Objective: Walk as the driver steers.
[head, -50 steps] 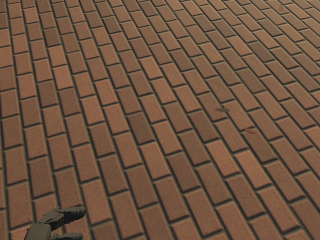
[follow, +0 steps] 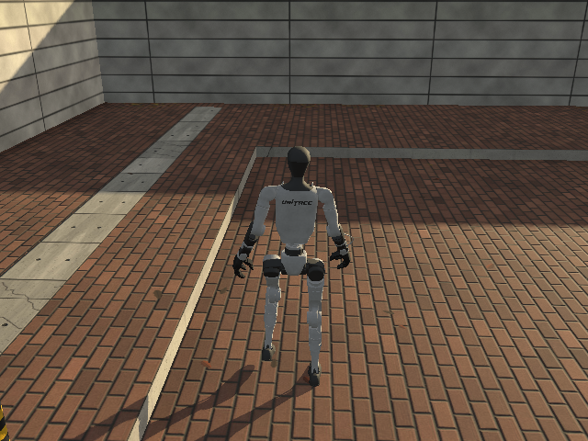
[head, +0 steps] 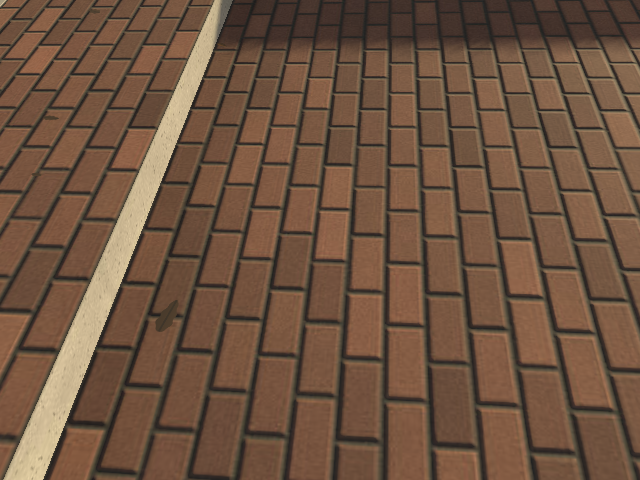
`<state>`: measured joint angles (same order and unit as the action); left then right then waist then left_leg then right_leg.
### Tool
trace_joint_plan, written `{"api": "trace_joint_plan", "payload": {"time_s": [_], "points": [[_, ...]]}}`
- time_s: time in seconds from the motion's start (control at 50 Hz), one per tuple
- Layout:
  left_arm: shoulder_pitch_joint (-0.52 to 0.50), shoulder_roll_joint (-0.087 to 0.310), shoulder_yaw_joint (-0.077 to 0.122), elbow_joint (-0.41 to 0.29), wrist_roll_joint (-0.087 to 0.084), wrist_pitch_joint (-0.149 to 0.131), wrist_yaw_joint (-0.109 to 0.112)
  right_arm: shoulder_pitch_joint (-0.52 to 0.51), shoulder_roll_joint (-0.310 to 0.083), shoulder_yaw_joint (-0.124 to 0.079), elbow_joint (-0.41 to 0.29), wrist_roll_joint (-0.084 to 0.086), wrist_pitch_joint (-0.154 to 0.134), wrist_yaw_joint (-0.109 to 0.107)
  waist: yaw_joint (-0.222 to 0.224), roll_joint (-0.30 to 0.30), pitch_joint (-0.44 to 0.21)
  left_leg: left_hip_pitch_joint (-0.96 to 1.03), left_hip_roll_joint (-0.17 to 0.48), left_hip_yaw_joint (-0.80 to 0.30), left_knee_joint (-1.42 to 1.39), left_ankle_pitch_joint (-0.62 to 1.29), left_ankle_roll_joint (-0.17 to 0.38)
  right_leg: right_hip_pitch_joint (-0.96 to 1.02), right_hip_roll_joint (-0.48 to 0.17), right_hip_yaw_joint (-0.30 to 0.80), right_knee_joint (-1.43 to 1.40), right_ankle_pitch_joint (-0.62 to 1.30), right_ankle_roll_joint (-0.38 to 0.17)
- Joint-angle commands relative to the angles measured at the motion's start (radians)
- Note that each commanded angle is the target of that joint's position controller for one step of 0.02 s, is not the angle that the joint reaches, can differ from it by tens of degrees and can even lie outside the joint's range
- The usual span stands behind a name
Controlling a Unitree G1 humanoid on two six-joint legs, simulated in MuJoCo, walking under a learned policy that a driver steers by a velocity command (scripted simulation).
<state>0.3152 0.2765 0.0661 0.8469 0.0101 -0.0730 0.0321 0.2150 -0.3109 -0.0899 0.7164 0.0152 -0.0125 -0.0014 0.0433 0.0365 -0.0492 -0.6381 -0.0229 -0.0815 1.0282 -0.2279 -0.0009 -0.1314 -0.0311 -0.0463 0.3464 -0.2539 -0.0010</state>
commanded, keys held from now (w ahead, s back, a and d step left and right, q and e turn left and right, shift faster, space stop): w+q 1.00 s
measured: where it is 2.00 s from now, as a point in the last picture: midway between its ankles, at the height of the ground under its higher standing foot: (148, 352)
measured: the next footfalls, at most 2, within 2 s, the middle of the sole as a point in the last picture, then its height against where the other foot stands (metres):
left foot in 0.30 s outside the picture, level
right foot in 0.78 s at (320, 456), level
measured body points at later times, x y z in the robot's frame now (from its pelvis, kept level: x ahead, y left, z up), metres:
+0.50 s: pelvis +0.22 +0.11 -0.01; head +0.25 +0.13 +0.44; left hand +0.26 +0.42 -0.11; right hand +0.41 -0.12 -0.11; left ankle +0.21 +0.18 -0.75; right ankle +0.29 -0.05 -0.67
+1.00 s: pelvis +0.49 +0.16 -0.01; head +0.52 +0.17 +0.44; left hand +0.41 +0.45 -0.11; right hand +0.77 +0.01 -0.11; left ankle +0.43 +0.29 -0.66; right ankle +0.56 +0.08 -0.75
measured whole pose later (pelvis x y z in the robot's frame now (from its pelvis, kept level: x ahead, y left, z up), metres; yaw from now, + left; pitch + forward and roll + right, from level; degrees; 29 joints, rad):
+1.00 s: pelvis +0.49 +0.16 -0.01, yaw +36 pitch +1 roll -2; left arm 0.26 0.27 0.06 0.76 0.01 -0.10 -0.01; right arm 0.25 -0.32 -0.07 0.66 0.02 -0.01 0.00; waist 0.03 0.05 0.03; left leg -0.61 0.06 -0.05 1.14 -0.30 0.00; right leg -0.20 0.02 -0.10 0.37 -0.19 -0.03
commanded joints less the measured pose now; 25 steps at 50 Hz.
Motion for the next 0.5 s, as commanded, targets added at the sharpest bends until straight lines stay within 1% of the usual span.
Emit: {"api": "trace_joint_plan", "payload": {"time_s": [0.02,0.06,0.1,0.14,0.2,0.22,0.24,0.26,0.28,0.3,0.32,0.34,0.36,0.38,0.4,0.42,0.44,0.46,0.48,0.5], "points": [[-0.012,0.124,0.024,-0.051,0.006,-0.023,0.002,-0.083,-0.038,-0.009,-0.091,0.004,-0.018,0.011,0.013,-0.152,0.113,-0.232,0.068,-0.004,0.051,0.106,-0.027,0.097,-0.232,0.142,-0.213,0.010,-0.123],[0.012,0.136,0.026,-0.043,0.006,-0.019,-0.001,-0.130,-0.026,-0.003,-0.120,0.007,-0.017,0.019,0.033,-0.151,0.130,-0.213,0.082,0.020,-0.038,0.150,-0.037,0.097,-0.228,0.080,-0.216,0.066,-0.131],[0.022,0.156,0.031,-0.039,0.002,-0.014,-0.004,-0.181,-0.009,0.007,-0.151,0.008,-0.018,0.034,0.051,-0.157,0.144,-0.164,0.094,0.053,-0.153,0.184,-0.036,0.090,-0.230,0.023,-0.215,0.114,-0.131],[0.041,0.179,0.038,-0.031,-0.008,-0.010,-0.007,-0.226,0.003,0.016,-0.178,0.009,-0.019,0.048,0.067,-0.151,0.161,-0.121,0.098,0.088,-0.243,0.178,-0.020,0.100,-0.248,-0.012,-0.212,0.135,-0.132],[0.057,0.203,0.049,-0.018,-0.028,-0.001,-0.016,-0.251,-0.006,0.017,-0.205,0.013,-0.016,0.064,0.061,-0.144,0.182,-0.061,0.090,0.130,-0.335,0.097,0.027,0.144,-0.275,-0.053,-0.183,0.194,-0.123],[0.055,0.211,0.053,-0.015,-0.034,0.004,-0.019,-0.247,-0.015,0.014,-0.211,0.011,-0.015,0.067,0.048,-0.148,0.177,-0.023,0.075,0.150,-0.359,0.057,0.048,0.159,-0.282,-0.070,-0.152,0.295,-0.117],[0.048,0.225,0.058,-0.015,-0.039,0.008,-0.019,-0.222,-0.032,0.005,-0.213,0.008,-0.013,0.068,0.020,-0.162,0.150,0.051,0.044,0.177,-0.379,0.015,0.073,0.168,-0.282,-0.096,-0.086,0.502,-0.107],[0.042,0.241,0.063,-0.015,-0.043,0.012,-0.018,-0.150,-0.060,-0.011,-0.200,0.005,-0.011,0.066,-0.031,-0.171,0.091,0.176,-0.002,0.208,-0.401,-0.007,0.099,0.168,-0.273,-0.129,0.039,0.741,-0.094],[0.035,0.236,0.059,-0.018,-0.046,0.015,-0.014,0.014,-0.106,-0.040,-0.156,0.008,-0.007,0.058,-0.123,-0.147,-0.009,0.410,-0.052,0.225,-0.466,0.056,0.137,0.115,-0.241,-0.173,0.244,0.870,-0.068],[0.047,0.210,0.048,-0.031,-0.028,0.008,-0.010,0.192,-0.174,-0.075,-0.107,0.014,0.004,0.038,-0.203,-0.085,-0.111,0.732,-0.020,0.120,-0.463,0.078,0.177,-0.105,-0.208,-0.175,0.510,0.704,-0.026],[0.102,0.054,-0.003,-0.105,0.027,-0.014,-0.021,0.204,-0.306,-0.089,-0.103,0.021,0.001,0.021,-0.109,0.239,-0.196,1.056,0.279,-0.432,-0.532,-0.041,0.336,-0.559,-0.040,-0.133,0.897,-0.244,0.044],[0.032,0.105,-0.001,-0.121,-0.012,-0.056,-0.030,0.248,-0.254,-0.068,-0.132,0.011,-0.018,0.024,-0.167,0.165,-0.384,1.093,0.384,-0.778,-0.722,-0.211,0.427,-0.649,0.024,0.123,1.057,-0.345,0.041],[-0.077,0.171,0.018,-0.154,-0.056,-0.072,-0.034,0.217,-0.186,-0.046,-0.108,-0.001,-0.034,0.031,-0.181,0.094,-0.227,1.010,0.348,-0.624,-0.744,-0.142,0.364,-0.746,-0.024,0.136,1.063,-0.240,0.021],[-0.093,0.159,0.010,-0.161,-0.049,-0.081,-0.030,0.167,-0.157,-0.036,-0.105,0.004,-0.042,0.030,-0.144,0.061,-0.127,0.863,0.304,-0.493,-0.737,-0.069,0.332,-0.728,-0.065,0.123,0.994,-0.157,0.002],[-0.089,0.160,0.013,-0.147,-0.021,-0.082,-0.023,0.084,-0.126,-0.024,-0.119,0.000,-0.043,0.028,-0.096,0.004,-0.060,0.704,0.259,-0.393,-0.743,0.024,0.302,-0.656,-0.097,0.125,0.910,-0.101,0.004],[-0.068,0.166,0.021,-0.141,-0.007,-0.072,-0.023,0.029,-0.106,-0.014,-0.138,-0.013,-0.045,0.026,-0.051,0.014,-0.029,0.588,0.228,-0.330,-0.764,0.118,0.292,-0.576,-0.116,0.134,0.853,-0.062,0.005],[-0.050,0.162,0.022,-0.140,-0.005,-0.059,-0.027,0.002,-0.103,-0.013,-0.148,-0.019,-0.046,0.024,-0.026,0.020,-0.015,0.521,0.212,-0.306,-0.791,0.157,0.294,-0.530,-0.118,0.134,0.823,-0.043,0.011],[-0.042,0.148,0.020,-0.139,0.000,-0.048,-0.030,-0.004,-0.107,-0.014,-0.144,-0.017,-0.051,0.020,-0.015,0.017,-0.005,0.476,0.207,-0.287,-0.807,0.205,0.304,-0.511,-0.113,0.123,0.789,-0.032,0.024],[-0.048,0.136,0.017,-0.143,0.006,-0.039,-0.030,0.002,-0.112,-0.015,-0.136,-0.011,-0.055,0.015,-0.010,0.008,0.011,0.435,0.197,-0.256,-0.819,0.242,0.309,-0.503,-0.106,0.113,0.748,-0.011,0.040],[-0.076,0.125,0.014,-0.154,0.011,-0.034,-0.029,0.011,-0.121,-0.016,-0.127,-0.008,-0.056,0.009,-0.011,0.003,0.031,0.404,0.183,-0.227,-0.829,0.259,0.307,-0.508,-0.097,0.105,0.692,0.033,0.054]]}}
Velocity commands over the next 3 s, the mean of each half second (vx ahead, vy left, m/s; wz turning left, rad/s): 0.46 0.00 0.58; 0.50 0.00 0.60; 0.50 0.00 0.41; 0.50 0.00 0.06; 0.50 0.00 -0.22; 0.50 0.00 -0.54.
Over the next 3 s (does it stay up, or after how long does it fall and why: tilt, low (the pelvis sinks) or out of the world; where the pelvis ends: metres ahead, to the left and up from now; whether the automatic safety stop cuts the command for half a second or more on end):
stays up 1.26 0.87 0.12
